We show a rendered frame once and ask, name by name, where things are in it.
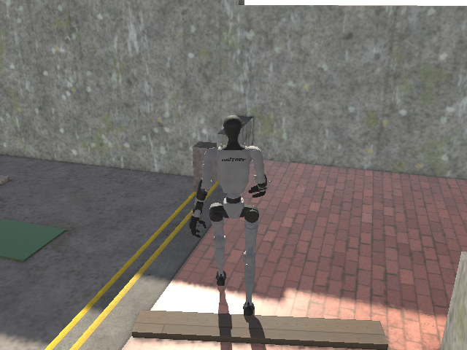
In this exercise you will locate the right robot forearm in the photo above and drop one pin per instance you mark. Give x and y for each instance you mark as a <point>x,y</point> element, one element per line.
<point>262,187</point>

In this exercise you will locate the left robot forearm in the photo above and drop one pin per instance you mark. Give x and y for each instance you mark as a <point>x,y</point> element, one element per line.
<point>199,201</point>

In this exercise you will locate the left robot hand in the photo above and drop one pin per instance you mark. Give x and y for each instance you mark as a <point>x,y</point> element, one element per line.
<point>192,224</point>

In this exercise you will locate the robot right upper arm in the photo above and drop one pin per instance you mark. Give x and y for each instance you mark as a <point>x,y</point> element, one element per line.
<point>256,155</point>

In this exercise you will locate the left robot shin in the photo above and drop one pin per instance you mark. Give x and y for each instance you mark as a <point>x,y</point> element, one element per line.
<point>219,257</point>

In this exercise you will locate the robot right foot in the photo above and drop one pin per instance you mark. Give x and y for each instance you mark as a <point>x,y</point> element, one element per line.
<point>248,309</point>

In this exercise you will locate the right robot hand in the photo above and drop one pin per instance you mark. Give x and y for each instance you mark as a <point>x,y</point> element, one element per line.
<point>255,189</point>

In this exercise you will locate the robot left upper arm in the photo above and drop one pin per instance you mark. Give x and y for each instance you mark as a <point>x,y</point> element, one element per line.
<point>207,167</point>

